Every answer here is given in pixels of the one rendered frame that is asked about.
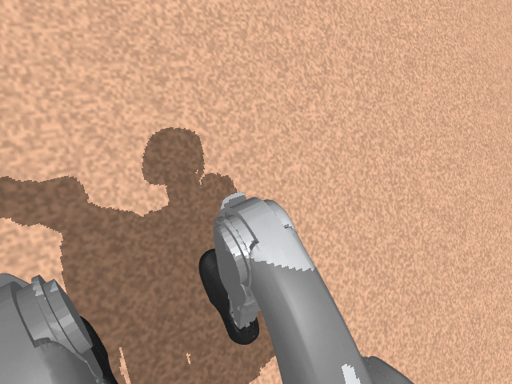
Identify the left robot foot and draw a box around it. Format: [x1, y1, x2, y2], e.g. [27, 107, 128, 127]
[80, 316, 118, 384]

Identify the right robot foot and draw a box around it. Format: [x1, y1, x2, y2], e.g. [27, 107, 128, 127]
[199, 249, 259, 345]

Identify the right robot hand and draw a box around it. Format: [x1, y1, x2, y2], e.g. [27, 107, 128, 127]
[361, 355, 413, 384]

